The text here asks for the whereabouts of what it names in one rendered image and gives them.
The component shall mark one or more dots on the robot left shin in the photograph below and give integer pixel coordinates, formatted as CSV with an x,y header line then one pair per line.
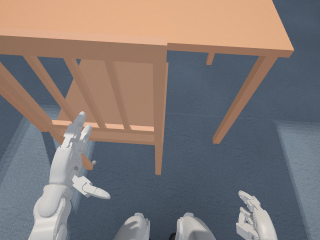
x,y
138,214

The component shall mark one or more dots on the robot left forearm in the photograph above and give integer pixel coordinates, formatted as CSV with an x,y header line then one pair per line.
x,y
51,213

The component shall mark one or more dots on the table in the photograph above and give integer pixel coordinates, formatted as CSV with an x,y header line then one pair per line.
x,y
239,27

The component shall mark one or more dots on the chair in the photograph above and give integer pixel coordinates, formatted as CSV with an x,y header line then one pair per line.
x,y
120,84

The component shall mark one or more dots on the robot left hand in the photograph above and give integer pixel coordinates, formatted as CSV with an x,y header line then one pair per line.
x,y
68,156

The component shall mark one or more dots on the robot right hand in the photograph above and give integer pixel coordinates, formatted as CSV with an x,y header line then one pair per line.
x,y
259,226

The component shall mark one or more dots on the right robot thigh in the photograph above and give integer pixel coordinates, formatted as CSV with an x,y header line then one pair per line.
x,y
192,228

